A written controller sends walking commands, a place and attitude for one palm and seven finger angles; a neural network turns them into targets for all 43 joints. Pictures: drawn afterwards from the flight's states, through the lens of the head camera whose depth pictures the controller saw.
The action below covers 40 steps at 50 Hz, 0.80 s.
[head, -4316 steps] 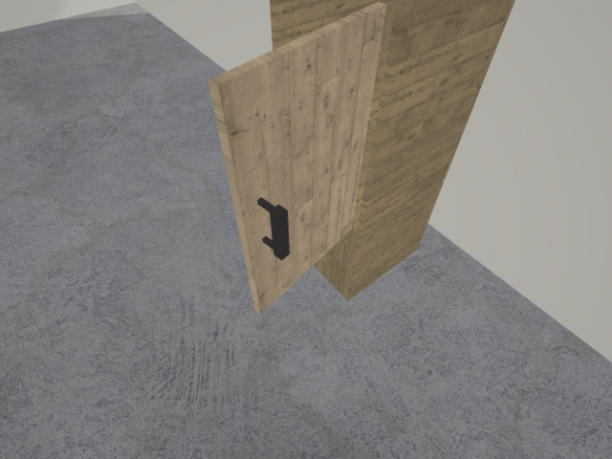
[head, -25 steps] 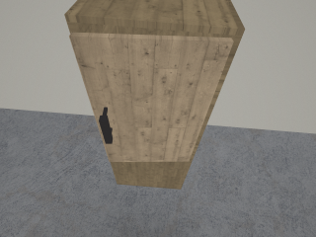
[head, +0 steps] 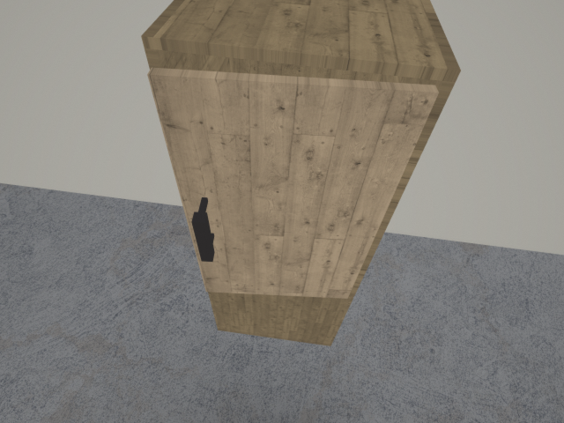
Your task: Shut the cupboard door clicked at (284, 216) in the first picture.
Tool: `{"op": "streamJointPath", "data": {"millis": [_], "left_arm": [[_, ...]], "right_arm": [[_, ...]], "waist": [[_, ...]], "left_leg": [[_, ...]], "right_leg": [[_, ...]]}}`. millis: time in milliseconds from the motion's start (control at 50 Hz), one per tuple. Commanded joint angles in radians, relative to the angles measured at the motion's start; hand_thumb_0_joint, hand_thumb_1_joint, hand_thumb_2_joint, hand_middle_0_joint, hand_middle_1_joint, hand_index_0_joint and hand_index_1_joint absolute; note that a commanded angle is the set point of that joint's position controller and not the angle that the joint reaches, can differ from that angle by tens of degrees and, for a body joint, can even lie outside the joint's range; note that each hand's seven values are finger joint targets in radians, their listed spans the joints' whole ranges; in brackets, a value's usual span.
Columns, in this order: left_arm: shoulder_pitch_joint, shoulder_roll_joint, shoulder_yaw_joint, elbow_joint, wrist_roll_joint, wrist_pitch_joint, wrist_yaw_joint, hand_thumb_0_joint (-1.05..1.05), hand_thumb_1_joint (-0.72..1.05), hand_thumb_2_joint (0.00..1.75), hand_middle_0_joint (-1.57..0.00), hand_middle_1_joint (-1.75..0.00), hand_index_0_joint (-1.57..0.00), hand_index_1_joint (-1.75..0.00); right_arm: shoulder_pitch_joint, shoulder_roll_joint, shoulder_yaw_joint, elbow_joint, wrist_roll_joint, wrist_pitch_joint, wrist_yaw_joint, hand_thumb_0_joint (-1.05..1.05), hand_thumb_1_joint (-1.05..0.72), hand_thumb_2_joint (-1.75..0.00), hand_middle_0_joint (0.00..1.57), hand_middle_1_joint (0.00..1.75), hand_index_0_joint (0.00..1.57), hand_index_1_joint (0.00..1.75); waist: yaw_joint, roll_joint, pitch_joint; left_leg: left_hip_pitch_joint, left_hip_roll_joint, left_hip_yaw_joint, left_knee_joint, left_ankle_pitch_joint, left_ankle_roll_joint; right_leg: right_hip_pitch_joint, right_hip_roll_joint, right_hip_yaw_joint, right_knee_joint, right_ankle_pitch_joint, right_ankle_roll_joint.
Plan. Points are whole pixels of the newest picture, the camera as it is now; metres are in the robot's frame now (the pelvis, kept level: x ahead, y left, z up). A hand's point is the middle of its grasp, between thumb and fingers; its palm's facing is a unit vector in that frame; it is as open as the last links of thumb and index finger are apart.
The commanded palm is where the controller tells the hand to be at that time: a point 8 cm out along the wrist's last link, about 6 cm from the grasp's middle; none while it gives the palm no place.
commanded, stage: come to a stop and stand still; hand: left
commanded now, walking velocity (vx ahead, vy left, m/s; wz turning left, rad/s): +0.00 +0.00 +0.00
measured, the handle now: (205, 229) +0.43 +0.18 -0.04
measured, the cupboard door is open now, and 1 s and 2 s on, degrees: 5 5 5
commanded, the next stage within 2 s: none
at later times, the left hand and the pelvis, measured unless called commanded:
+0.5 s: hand out of the picture -0.02 +0.20 -0.17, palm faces +0.04 -0.98 -0.20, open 7.4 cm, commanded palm none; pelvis -0.06 +0.02 +0.00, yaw +0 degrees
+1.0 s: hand out of the picture -0.16 +0.20 -0.17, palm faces +0.10 -0.98 -0.14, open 7.4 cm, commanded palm none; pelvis -0.08 +0.06 +0.00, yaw +0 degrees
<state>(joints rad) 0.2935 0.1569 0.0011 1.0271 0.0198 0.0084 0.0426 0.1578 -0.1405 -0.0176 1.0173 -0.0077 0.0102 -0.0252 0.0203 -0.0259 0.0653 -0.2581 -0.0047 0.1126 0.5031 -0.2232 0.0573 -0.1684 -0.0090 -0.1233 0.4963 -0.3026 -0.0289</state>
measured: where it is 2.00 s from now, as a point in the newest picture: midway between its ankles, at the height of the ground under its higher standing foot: outside the picture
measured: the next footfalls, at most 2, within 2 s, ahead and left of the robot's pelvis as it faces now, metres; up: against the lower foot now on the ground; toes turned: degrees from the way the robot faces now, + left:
left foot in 1.12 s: +0.00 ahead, +0.13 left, +0.00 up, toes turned +1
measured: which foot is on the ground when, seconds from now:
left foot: down 0.00-1.00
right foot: down 0.00-1.00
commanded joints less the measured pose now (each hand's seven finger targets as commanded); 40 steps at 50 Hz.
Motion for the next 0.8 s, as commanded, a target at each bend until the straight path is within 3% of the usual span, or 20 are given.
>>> {"op": "streamJointPath", "data": {"millis": [0, 40, 60, 100, 140, 160, 240, 260, 280, 300, 320, 360, 440, 500, 560, 640, 680, 740, 760, 780], "left_arm": [[0.074, 0.121, 0.020, -0.121, -0.001, -0.015, 0.019, 0.00, 0.90, 0.90, -0.20, -0.30, -0.20, -0.30], [0.091, 0.104, 0.023, -0.133, 0.002, -0.008, 0.010, 0.00, 0.90, 0.90, -0.20, -0.30, -0.20, -0.30], [0.092, 0.101, 0.019, -0.136, 0.006, -0.009, 0.006, 0.00, 0.90, 0.90, -0.20, -0.30, -0.20, -0.30], [0.048, 0.128, 0.026, -0.161, 0.005, -0.011, 0.004, 0.00, 0.90, 0.90, -0.20, -0.30, -0.20, -0.30], [-0.017, 0.161, 0.041, -0.198, 0.004, -0.007, 0.008, 0.00, 0.90, 0.90, -0.20, -0.30, -0.20, -0.30], [-0.033, 0.164, 0.043, -0.209, 0.007, -0.006, 0.011, 0.00, 0.90, 0.90, -0.20, -0.30, -0.20, -0.30], [-0.044, 0.171, 0.047, -0.216, 0.005, 0.009, 0.009, 0.00, 0.90, 0.90, -0.20, -0.30, -0.20, -0.30], [-0.024, 0.150, 0.043, -0.215, 0.008, 0.016, 0.008, 0.00, 0.90, 0.90, -0.20, -0.30, -0.20, -0.30], [0.005, 0.138, 0.042, -0.211, 0.004, 0.021, 0.005, 0.00, 0.90, 0.90, -0.20, -0.30, -0.20, -0.30], [0.033, 0.132, 0.043, -0.202, 0.001, 0.023, 0.003, 0.00, 0.90, 0.90, -0.20, -0.30, -0.20, -0.30], [0.070, 0.133, 0.048, -0.180, 0.003, 0.026, -0.002, 0.00, 0.90, 0.90, -0.20, -0.30, -0.20, -0.30], [0.136, 0.114, 0.047, -0.145, 0.006, 0.024, -0.010, 0.00, 0.90, 0.90, -0.20, -0.30, -0.20, -0.30], [0.170, 0.083, 0.039, -0.112, 0.006, 0.017, -0.009, 0.00, 0.90, 0.90, -0.20, -0.30, -0.20, -0.30], [0.143, 0.092, 0.030, -0.108, 0.005, -0.002, -0.002, 0.00, 0.90, 0.90, -0.20, -0.30, -0.20, -0.30], [0.076, 0.111, 0.027, -0.112, -0.001, -0.014, 0.004, 0.00, 0.90, 0.90, -0.20, -0.30, -0.20, -0.30], [0.042, 0.102, 0.026, -0.097, -0.001, -0.001, 0.008, 0.00, 0.90, 0.90, -0.20, -0.30, -0.20, -0.30], [0.088, 0.083, 0.022, -0.080, 0.002, 0.005, 0.008, 0.00, 0.90, 0.90, -0.20, -0.30, -0.20, -0.30], [0.244, 0.029, 0.027, -0.019, 0.013, 0.026, 0.005, 0.00, 0.90, 0.90, -0.20, -0.30, -0.20, -0.30], [0.301, 0.020, 0.026, 0.002, 0.017, 0.031, 0.005, 0.00, 0.90, 0.90, -0.20, -0.30, -0.20, -0.30], [0.342, 0.012, 0.031, 0.018, 0.016, 0.038, 0.006, 0.00, 0.90, 0.90, -0.20, -0.30, -0.20, -0.30]], "right_arm": [[0.111, -0.164, -0.036, -0.126, -0.017, -0.041, -0.008, 0.00, -0.90, -0.90, 0.20, 0.30, 0.20, 0.30], [0.097, -0.158, -0.038, -0.155, -0.014, -0.027, -0.012, 0.00, -0.90, -0.90, 0.20, 0.30, 0.20, 0.30], [0.085, -0.141, -0.031, -0.166, -0.016, -0.024, -0.006, 0.00, -0.90, -0.90, 0.20, 0.30, 0.20, 0.30], [0.115, -0.119, -0.030, -0.166, -0.016, -0.009, 0.003, 0.00, -0.90, -0.90, 0.20, 0.30, 0.20, 0.30], [0.148, -0.114, -0.038, -0.149, -0.017, 0.005, 0.008, 0.00, -0.90, -0.90, 0.20, 0.30, 0.20, 0.30], [0.163, -0.102, -0.037, -0.145, -0.020, 0.007, 0.011, 0.00, -0.90, -0.90, 0.20, 0.30, 0.20, 0.30], [0.199, -0.107, -0.034, -0.134, -0.020, 0.001, 0.013, 0.00, -0.90, -0.90, 0.20, 0.30, 0.20, 0.30], [0.208, -0.099, -0.030, -0.135, -0.021, -0.002, 0.015, 0.00, -0.90, -0.90, 0.20, 0.30, 0.20, 0.30], [0.195, -0.119, -0.029, -0.141, -0.025, -0.006, 0.014, 0.00, -0.90, -0.90, 0.20, 0.30, 0.20, 0.30], [0.172, -0.154, -0.033, -0.145, -0.028, -0.009, 0.010, 0.00, -0.90, -0.90, 0.20, 0.30, 0.20, 0.30], [0.138, -0.193, -0.041, -0.150, -0.026, -0.010, 0.007, 0.00, -0.90, -0.90, 0.20, 0.30, 0.20, 0.30], [0.095, -0.197, -0.041, -0.150, -0.022, -0.013, 0.004, 0.00, -0.90, -0.90, 0.20, 0.30, 0.20, 0.30], [0.135, -0.162, -0.042, -0.103, -0.019, -0.005, 0.008, 0.00, -0.90, -0.90, 0.20, 0.30, 0.20, 0.30], [0.170, -0.111, -0.030, -0.068, -0.011, -0.002, 0.011, 0.00, -0.90, -0.90, 0.20, 0.30, 0.20, 0.30], [0.233, -0.071, -0.023, -0.027, -0.004, 0.001, 0.012, 0.00, -0.90, -0.90, 0.20, 0.30, 0.20, 0.30], [0.269, -0.059, -0.026, 0.003, -0.007, 0.010, 0.010, 0.00, -0.90, -0.90, 0.20, 0.30, 0.20, 0.30], [0.254, -0.071, -0.024, -0.001, -0.008, 0.004, 0.008, 0.00, -0.90, -0.90, 0.20, 0.30, 0.20, 0.30], [0.166, -0.128, -0.039, -0.012, -0.011, 0.003, 0.000, 0.00, -0.90, -0.90, 0.20, 0.30, 0.20, 0.30], [0.129, -0.138, -0.042, -0.015, -0.008, 0.001, -0.003, 0.00, -0.90, -0.90, 0.20, 0.30, 0.20, 0.30], [0.114, -0.135, -0.044, -0.018, -0.009, 0.004, -0.003, 0.00, -0.90, -0.90, 0.20, 0.30, 0.20, 0.30]], "waist": [[-0.032, 0.225, -0.252], [-0.020, 0.081, -0.171], [-0.013, -0.018, -0.099], [-0.044, -0.140, 0.015], [-0.061, -0.126, 0.052], [-0.063, -0.112, 0.049], [-0.058, -0.005, 0.087], [-0.050, 0.055, 0.104], [-0.034, 0.138, 0.114], [-0.015, 0.197, 0.114], [0.011, 0.225, 0.088], [0.049, 0.154, 0.018], [0.023, 0.035, -0.033], [-0.013, -0.048, 0.009], [-0.064, -0.066, -0.021], [-0.077, -0.010, 0.047], [-0.057, 0.099, 0.075], [0.014, 0.211, 0.063], [0.042, 0.240, 0.034], [0.047, 0.209, 0.011]], "left_leg": [[0.217, 0.173, -0.219, -0.022, 0.569, 0.000], [0.105, 0.171, -0.213, -0.022, 0.328, 0.032], [0.014, 0.142, -0.187, -0.015, 0.172, 0.025], [-0.047, 0.059, -0.111, 0.040, -0.064, -0.018], [0.010, 0.040, -0.079, 0.173, -0.100, -0.033], [0.017, 0.041, -0.071, 0.179, -0.100, -0.032], [0.010, 0.068, -0.103, 0.071, -0.138, -0.024], [-0.052, 0.084, -0.156, -0.030, -0.190, -0.010], [-0.143, 0.126, -0.255, -0.160, -0.293, 0.011], [-0.244, 0.185, -0.363, -0.293, -0.446, 0.034], [-0.318, 0.220, -0.414, -0.370, -0.533, 0.054], [-0.309, 0.220, -0.382, -0.372, -0.462, 0.067], [-0.172, 0.156, -0.262, -0.312, -0.364, 0.011], [-0.075, 0.078, -0.164, -0.178, -0.207, -0.020], [0.103, 0.053, -0.113, -0.005, -0.059, -0.029], [0.082, 0.062, -0.130, 0.012, -0.143, -0.034], [-0.030, 0.101, -0.214, -0.148, -0.275, -0.018], [-0.272, 0.202, -0.361, -0.424, -0.553, 0.007], [-0.288, 0.214, -0.369, -0.448, -0.535, 0.019], [-0.288, 0.220, -0.357, -0.473, -0.501, 0.018]], "right_leg": [[-0.064, -0.078, 0.102, 0.041, 0.090, -0.015], [-0.081, -0.075, 0.104, -0.019, 0.075, -0.012], [-0.072, -0.096, 0.136, -0.058, 0.094, -0.022], [-0.180, -0.183, 0.234, -0.151, -0.075, -0.075], [-0.337, -0.232, 0.265, -0.227, -0.257, -0.114], [-0.340, -0.233, 0.255, -0.227, -0.253, -0.120], [-0.376, -0.175, 0.191, -0.147, -0.280, -0.088], [-0.334, -0.130, 0.154, -0.091, -0.276, -0.067], [-0.272, -0.075, 0.119, -0.024, -0.237, -0.035], [-0.176, -0.027, 0.077, 0.055, -0.177, -0.010], [-0.077, -0.012, 0.065, 0.141, -0.131, -0.005], [0.008, -0.022, 0.069, 0.171, -0.094, -0.008], [0.018, -0.025, 0.070, -0.033, -0.070, -0.015], [-0.130, -0.112, 0.200, -0.178, -0.174, -0.043], [-0.285, -0.180, 0.251, -0.259, -0.218, -0.059], [-0.388, -0.153, 0.218, -0.229, -0.308, -0.044], [-0.311, -0.087, 0.178, -0.151, -0.259, -0.015], [-0.044, 0.007, 0.046, 0.096, -0.101, 0.018], [0.002, 0.007, 0.040, 0.173, -0.082, 0.018], [0.020, 0.015, 0.030, 0.242, -0.097, 0.015]]}}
